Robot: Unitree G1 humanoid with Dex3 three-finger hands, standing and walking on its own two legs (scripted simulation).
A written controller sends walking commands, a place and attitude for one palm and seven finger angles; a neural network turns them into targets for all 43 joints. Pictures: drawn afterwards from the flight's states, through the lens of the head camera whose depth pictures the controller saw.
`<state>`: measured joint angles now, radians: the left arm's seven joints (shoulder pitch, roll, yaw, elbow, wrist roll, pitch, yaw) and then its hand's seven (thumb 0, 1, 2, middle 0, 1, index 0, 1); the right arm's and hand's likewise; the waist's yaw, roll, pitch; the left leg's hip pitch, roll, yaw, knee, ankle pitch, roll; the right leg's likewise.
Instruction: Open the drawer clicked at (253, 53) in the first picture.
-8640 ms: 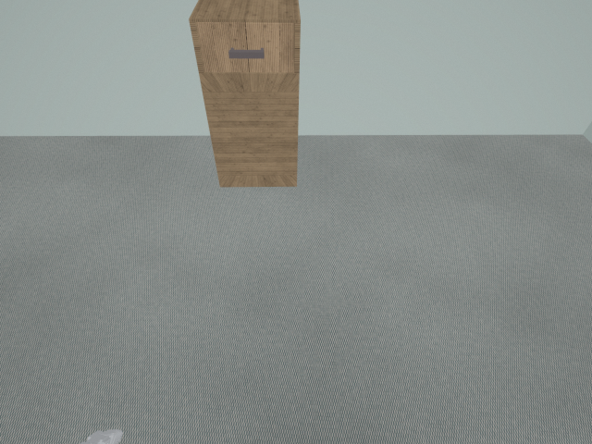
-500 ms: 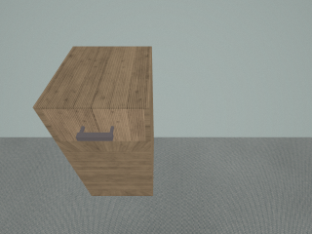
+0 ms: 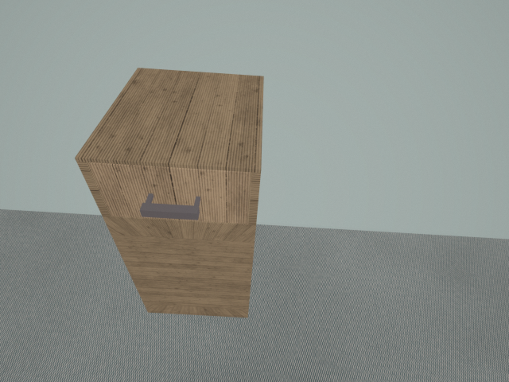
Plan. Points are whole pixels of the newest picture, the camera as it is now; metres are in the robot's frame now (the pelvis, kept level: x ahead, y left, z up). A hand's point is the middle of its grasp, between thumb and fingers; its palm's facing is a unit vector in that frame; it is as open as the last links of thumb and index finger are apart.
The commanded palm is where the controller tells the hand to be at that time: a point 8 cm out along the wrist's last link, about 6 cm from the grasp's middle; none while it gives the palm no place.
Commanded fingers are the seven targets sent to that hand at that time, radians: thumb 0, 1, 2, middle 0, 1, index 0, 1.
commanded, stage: look again from close up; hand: left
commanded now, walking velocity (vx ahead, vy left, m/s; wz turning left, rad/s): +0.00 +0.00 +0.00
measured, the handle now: (172, 205) +0.50 +0.22 -0.07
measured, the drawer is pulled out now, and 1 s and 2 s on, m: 0.00 0.00 0.00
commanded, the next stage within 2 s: raise the hand with hooked fingers in 0.20 s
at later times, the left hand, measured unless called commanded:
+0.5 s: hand (105, 363) +0.16 +0.24 -0.05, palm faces -0.04 -0.72 -0.70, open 7.5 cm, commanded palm +0.11 +0.26 -0.04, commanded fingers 0.00 0.64 0.79 -0.22 -0.47 -0.22 -0.47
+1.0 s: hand (110, 307) +0.23 +0.25 -0.01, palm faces +0.16 -0.06 -0.99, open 10.2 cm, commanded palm +0.18 +0.25 +0.03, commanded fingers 0.00 0.06 0.54 -0.26 -0.84 -0.26 -0.84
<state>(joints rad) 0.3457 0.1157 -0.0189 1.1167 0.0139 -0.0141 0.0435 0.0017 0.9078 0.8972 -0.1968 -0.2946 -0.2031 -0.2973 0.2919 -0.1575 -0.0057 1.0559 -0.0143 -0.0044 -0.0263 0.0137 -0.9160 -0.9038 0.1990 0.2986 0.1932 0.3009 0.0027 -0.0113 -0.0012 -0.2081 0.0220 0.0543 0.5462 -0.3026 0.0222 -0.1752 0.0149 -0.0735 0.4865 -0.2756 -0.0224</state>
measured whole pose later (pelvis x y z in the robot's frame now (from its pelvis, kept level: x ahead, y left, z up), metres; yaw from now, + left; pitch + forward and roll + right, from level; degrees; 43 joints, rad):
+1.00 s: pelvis +0.01 +0.00 -0.05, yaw +1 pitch +11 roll +0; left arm 0.32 0.36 -0.05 -0.06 1.04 -0.03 0.44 0.00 0.27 0.63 -0.26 -0.70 -0.27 -0.70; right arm 0.04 -0.22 0.01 0.47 -0.06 0.09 0.05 0.01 -0.90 -0.90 0.20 0.30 0.20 0.30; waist 0.11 0.06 -0.15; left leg -0.64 -0.01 0.05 0.94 -0.48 0.05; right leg -0.64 0.03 -0.05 0.94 -0.49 -0.06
